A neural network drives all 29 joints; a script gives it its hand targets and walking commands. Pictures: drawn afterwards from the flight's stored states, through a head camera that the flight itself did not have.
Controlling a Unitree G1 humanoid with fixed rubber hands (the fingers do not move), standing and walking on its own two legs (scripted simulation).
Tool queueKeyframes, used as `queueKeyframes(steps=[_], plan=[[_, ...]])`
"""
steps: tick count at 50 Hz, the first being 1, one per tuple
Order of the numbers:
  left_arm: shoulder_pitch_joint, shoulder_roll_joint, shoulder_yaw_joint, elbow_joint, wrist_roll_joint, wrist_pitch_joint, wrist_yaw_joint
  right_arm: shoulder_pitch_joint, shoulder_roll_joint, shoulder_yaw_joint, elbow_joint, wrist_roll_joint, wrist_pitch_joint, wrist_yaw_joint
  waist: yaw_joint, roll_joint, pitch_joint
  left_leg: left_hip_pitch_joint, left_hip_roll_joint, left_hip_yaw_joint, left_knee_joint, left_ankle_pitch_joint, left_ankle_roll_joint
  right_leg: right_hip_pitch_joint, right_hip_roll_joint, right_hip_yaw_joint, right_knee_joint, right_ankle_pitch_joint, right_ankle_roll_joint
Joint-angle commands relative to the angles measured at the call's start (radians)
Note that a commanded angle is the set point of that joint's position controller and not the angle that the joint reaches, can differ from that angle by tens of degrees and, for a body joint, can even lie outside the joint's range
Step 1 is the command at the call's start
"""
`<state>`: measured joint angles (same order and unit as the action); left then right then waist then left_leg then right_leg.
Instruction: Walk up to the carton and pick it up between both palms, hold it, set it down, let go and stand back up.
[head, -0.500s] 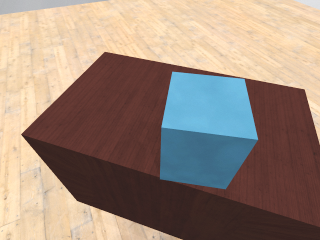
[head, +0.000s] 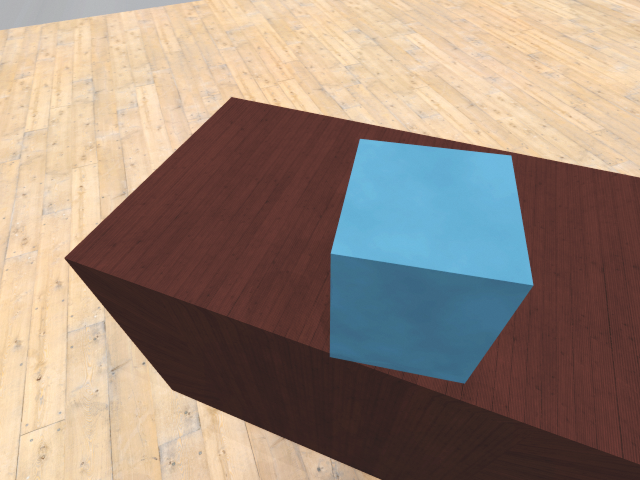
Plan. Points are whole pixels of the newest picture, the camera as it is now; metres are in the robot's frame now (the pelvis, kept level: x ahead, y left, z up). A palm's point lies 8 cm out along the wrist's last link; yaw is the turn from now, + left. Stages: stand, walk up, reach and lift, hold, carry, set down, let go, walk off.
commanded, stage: reach and lift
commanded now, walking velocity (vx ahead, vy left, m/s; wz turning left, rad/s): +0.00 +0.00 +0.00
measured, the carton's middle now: (413, 264) +0.41 -0.10 +0.03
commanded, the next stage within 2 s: none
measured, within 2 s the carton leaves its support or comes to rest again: neither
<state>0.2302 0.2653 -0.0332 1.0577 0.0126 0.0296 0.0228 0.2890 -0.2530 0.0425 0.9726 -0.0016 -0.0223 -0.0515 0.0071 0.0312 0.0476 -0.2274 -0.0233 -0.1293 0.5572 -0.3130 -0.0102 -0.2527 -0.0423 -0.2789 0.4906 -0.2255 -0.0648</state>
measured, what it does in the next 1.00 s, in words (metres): stands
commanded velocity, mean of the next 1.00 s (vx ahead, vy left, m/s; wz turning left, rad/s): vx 0.00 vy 0.00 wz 0.00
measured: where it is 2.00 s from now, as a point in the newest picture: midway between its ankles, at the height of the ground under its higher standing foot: outside the picture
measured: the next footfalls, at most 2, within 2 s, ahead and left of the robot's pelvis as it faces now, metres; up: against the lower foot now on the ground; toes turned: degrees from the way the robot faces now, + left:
none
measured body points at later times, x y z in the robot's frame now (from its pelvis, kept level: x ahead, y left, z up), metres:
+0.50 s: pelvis -0.02 -0.02 -0.01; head +0.03 +0.00 +0.43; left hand +0.13 +0.25 -0.11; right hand +0.14 -0.27 -0.11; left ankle -0.01 +0.13 -0.73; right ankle +0.03 -0.08 -0.73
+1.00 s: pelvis +0.01 +0.00 +0.01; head +0.03 +0.02 +0.46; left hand +0.18 +0.23 -0.07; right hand +0.17 -0.25 -0.06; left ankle -0.01 +0.14 -0.73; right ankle +0.03 -0.08 -0.73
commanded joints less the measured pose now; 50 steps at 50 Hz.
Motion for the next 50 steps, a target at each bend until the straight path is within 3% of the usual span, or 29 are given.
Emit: queueKeyframes(steps=[1,2,4,5,6,7,9,11,13,16,19,21,24,26,29,30,32,34,38,40,46,50], plan=[[-0.703,0.301,0.068,-0.506,-0.051,0.213,-0.001,-0.648,-0.084,-0.185,-0.147,-0.104,-0.017,0.028,-0.072,-0.079,-0.125,-0.448,0.081,0.115,0.051,-0.160,0.003,-0.010,-0.040,0.237,0.171,-0.266,0.012],[-0.510,0.288,0.053,-0.493,-0.064,0.342,0.027,-0.499,-0.130,-0.192,-0.128,-0.130,0.033,0.063,-0.067,-0.082,-0.028,-0.603,0.091,0.151,0.059,-0.306,0.010,0.098,-0.049,0.260,0.217,-0.342,0.017],[-0.440,0.227,0.061,-0.521,-0.070,0.470,0.023,-0.466,-0.107,-0.183,-0.190,-0.109,0.111,0.109,-0.049,-0.134,-0.140,-0.604,0.072,0.176,0.104,-0.212,0.014,0.157,-0.073,0.301,0.215,-0.330,0.029],[-0.386,0.202,0.076,-0.545,-0.060,0.531,0.018,-0.419,-0.111,-0.176,-0.192,-0.091,0.145,0.118,-0.034,-0.106,-0.186,-0.564,0.077,0.174,0.108,-0.131,0.009,0.132,-0.073,0.300,0.219,-0.188,0.030],[-0.355,0.175,0.093,-0.570,-0.035,0.590,0.014,-0.384,-0.110,-0.148,-0.180,-0.057,0.168,0.121,-0.021,-0.037,-0.225,-0.503,0.080,0.168,0.126,-0.050,-0.005,0.080,-0.064,0.292,0.234,-0.082,0.018],[-0.312,0.147,0.109,-0.591,-0.003,0.643,0.011,-0.346,-0.117,-0.116,-0.151,-0.017,0.187,0.125,-0.017,0.024,-0.237,-0.428,0.084,0.161,0.125,0.007,-0.023,0.042,-0.046,0.265,0.241,-0.037,0.006],[-0.193,0.099,0.138,-0.581,0.044,0.726,-0.010,-0.286,-0.128,-0.037,-0.102,0.083,0.223,0.125,-0.014,0.090,-0.203,-0.305,0.081,0.153,0.092,-0.011,-0.056,0.046,-0.013,0.223,0.202,-0.059,-0.006],[-0.088,0.064,0.168,-0.594,0.076,0.762,-0.035,-0.241,-0.149,0.000,-0.107,0.151,0.242,0.112,-0.008,0.084,-0.139,-0.260,0.078,0.149,0.036,0.060,-0.057,0.150,0.022,0.204,0.158,0.056,-0.003],[-0.043,0.081,0.203,-0.649,0.102,0.769,-0.055,-0.246,-0.179,0.004,-0.171,0.150,0.244,0.087,-0.008,0.006,-0.078,-0.231,0.054,0.171,-0.004,0.101,-0.050,0.241,0.029,0.226,0.072,0.098,0.011],[-0.095,0.122,0.225,-0.804,0.122,0.727,-0.037,-0.314,-0.151,-0.014,-0.357,0.102,0.206,0.060,0.029,-0.076,0.037,-0.279,0.033,0.207,-0.013,0.028,-0.022,0.212,-0.009,0.307,-0.029,-0.088,0.026],[-0.194,0.143,0.220,-0.896,0.096,0.635,-0.008,-0.347,-0.058,-0.030,-0.532,0.043,0.152,0.070,0.049,-0.129,0.007,-0.295,0.033,0.227,0.032,-0.001,0.001,0.125,-0.075,0.396,-0.087,-0.296,0.045],[-0.244,0.139,0.202,-0.929,0.063,0.580,0.003,-0.324,-0.012,-0.051,-0.592,0.019,0.129,0.086,0.042,-0.107,-0.077,-0.296,0.047,0.230,0.041,-0.016,0.011,0.107,-0.092,0.416,-0.071,-0.314,0.050],[-0.250,0.120,0.164,-0.935,0.019,0.535,0.002,-0.244,0.005,-0.089,-0.578,0.007,0.124,0.096,0.013,-0.042,-0.190,-0.298,0.073,0.220,0.032,-0.062,0.016,0.140,-0.086,0.396,-0.015,-0.251,0.042],[-0.222,0.098,0.133,-0.924,-0.009,0.528,-0.003,-0.214,-0.015,-0.112,-0.530,0.010,0.126,0.092,-0.014,0.006,-0.213,-0.283,0.090,0.206,-0.007,-0.073,0.012,0.176,-0.054,0.346,0.024,-0.139,0.041],[-0.123,0.065,0.104,-0.918,-0.028,0.529,-0.015,-0.162,-0.061,-0.134,-0.450,0.015,0.119,0.076,-0.041,0.023,-0.171,-0.236,0.092,0.193,-0.069,-0.015,-0.001,0.242,-0.007,0.281,0.029,0.021,0.045],[-0.076,0.061,0.104,-0.908,-0.026,0.530,-0.021,-0.142,-0.069,-0.133,-0.433,0.017,0.111,0.070,-0.044,-0.001,-0.153,-0.203,0.079,0.199,-0.077,0.045,-0.004,0.256,0.000,0.273,0.007,0.064,0.048],[0.011,0.051,0.115,-0.884,-0.021,0.524,-0.026,-0.124,-0.077,-0.124,-0.451,0.018,0.089,0.062,-0.028,-0.042,-0.103,-0.145,0.058,0.203,-0.105,0.131,-0.007,0.278,0.019,0.257,-0.039,0.107,0.050],[0.056,0.053,0.128,-0.863,-0.013,0.506,-0.022,-0.142,-0.073,-0.101,-0.499,0.016,0.061,0.062,0.008,-0.090,-0.057,-0.130,0.038,0.211,-0.133,0.197,0.000,0.291,0.029,0.254,-0.073,0.142,0.057],[0.028,0.049,0.141,-0.861,-0.002,0.438,0.010,-0.170,-0.055,-0.089,-0.595,0.011,0.024,0.082,0.058,-0.104,-0.036,-0.142,0.029,0.225,-0.191,0.194,0.008,0.320,0.033,0.262,-0.120,0.120,0.056],[0.002,0.028,0.129,-0.869,-0.003,0.400,0.022,-0.148,-0.046,-0.090,-0.602,0.015,0.019,0.102,0.060,-0.084,-0.035,-0.131,0.035,0.227,-0.208,0.175,0.008,0.312,0.031,0.269,-0.136,0.092,0.049],[-0.015,-0.025,0.068,-0.934,-0.017,0.291,0.031,-0.056,-0.047,-0.130,-0.515,0.037,-0.026,0.131,0.003,0.009,-0.090,-0.024,0.053,0.209,-0.216,0.199,-0.005,0.270,0.018,0.275,-0.159,0.113,0.030],[0.032,-0.034,0.043,-0.954,-0.018,0.242,0.031,-0.022,-0.072,-0.160,-0.466,0.046,-0.073,0.133,-0.021,0.024,-0.100,0.036,0.050,0.195,-0.218,0.239,-0.016,0.257,0.030,0.263,-0.178,0.135,0.021]])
